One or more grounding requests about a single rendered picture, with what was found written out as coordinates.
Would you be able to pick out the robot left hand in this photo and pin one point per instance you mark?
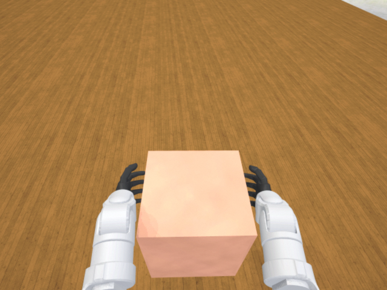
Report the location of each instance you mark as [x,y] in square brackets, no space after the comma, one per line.
[126,183]

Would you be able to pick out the robot right hand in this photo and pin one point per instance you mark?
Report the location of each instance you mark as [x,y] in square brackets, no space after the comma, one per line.
[261,182]

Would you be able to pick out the robot left forearm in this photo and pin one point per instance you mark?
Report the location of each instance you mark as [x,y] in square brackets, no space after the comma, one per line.
[112,265]

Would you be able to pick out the robot right forearm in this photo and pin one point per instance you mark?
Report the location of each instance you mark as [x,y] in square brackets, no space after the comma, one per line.
[285,266]

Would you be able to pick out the carton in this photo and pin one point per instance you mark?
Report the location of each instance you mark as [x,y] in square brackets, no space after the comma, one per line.
[195,216]

